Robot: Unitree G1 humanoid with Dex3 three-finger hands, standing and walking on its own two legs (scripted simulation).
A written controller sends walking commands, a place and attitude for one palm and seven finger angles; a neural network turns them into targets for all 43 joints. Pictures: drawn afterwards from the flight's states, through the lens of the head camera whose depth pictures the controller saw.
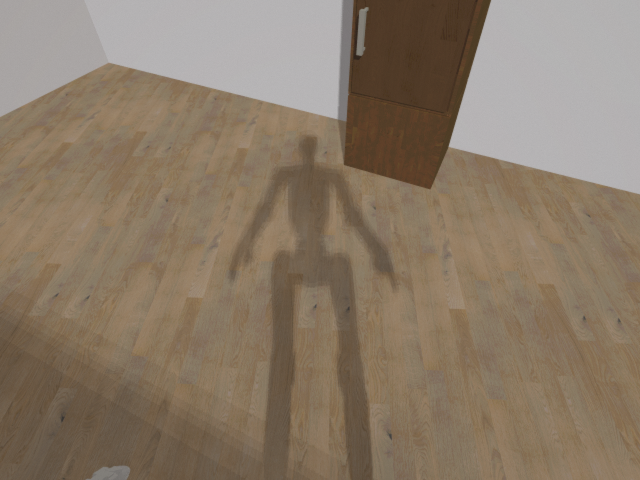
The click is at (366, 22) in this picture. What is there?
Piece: cupboard door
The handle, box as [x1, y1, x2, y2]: [356, 7, 368, 55]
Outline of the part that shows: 368,7 359,10 356,54 359,55 362,54 362,51 364,49 363,39 365,15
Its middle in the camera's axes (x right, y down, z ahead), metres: +0.16 -0.81 +1.50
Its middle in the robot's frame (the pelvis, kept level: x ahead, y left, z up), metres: +1.67 -0.08 -0.08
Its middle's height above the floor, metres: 0.69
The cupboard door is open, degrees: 0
